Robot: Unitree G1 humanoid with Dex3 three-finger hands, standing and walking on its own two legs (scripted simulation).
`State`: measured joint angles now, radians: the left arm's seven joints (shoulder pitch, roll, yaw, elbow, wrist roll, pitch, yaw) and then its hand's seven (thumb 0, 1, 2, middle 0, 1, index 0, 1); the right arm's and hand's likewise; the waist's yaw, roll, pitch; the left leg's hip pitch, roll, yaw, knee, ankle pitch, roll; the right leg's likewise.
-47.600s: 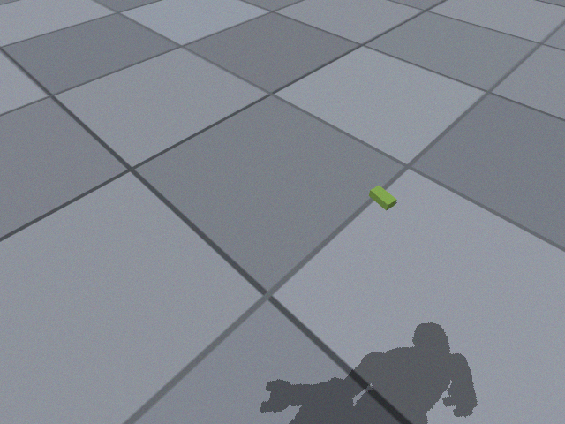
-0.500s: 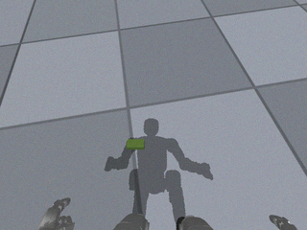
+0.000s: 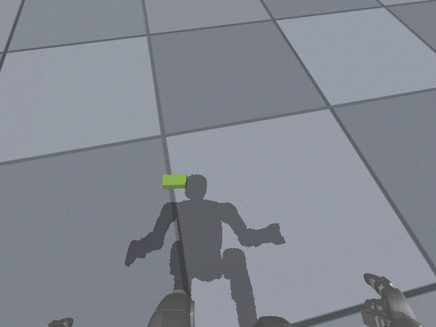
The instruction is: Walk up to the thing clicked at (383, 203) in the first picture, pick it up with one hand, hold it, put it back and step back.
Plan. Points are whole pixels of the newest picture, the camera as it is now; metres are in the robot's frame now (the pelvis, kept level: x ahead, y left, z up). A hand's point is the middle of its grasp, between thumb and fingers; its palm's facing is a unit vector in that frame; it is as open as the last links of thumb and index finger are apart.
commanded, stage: step back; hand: left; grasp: from above
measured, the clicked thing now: (175, 181) +0.76 +0.27 -0.73
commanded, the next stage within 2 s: stand in 1.94 s
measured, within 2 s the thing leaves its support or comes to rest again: neither
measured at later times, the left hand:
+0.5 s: hand out of the picture -0.05 +0.25 -0.14, palm faces +0.11 -0.93 -0.35, open 7.4 cm
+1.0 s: hand out of the picture -0.29 +0.20 -0.11, palm faces +0.10 -0.88 -0.46, open 7.4 cm
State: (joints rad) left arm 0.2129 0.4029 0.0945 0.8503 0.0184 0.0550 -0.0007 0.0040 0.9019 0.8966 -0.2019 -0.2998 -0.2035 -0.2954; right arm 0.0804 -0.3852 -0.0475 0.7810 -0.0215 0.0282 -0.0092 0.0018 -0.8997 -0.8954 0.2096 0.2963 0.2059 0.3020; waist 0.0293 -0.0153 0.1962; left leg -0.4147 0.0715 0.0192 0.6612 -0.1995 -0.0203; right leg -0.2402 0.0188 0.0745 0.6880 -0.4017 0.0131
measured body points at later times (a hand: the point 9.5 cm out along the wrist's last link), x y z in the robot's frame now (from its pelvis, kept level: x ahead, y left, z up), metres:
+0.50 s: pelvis -0.17 -0.02 +0.01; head -0.11 +0.00 +0.46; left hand -0.06 +0.29 -0.11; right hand -0.07 -0.33 -0.10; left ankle -0.16 +0.09 -0.71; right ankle -0.10 -0.15 -0.66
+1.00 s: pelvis -0.32 -0.08 +0.01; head -0.28 -0.11 +0.46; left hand -0.30 +0.25 -0.08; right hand -0.20 -0.38 -0.12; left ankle -0.35 +0.07 -0.66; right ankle -0.30 -0.19 -0.71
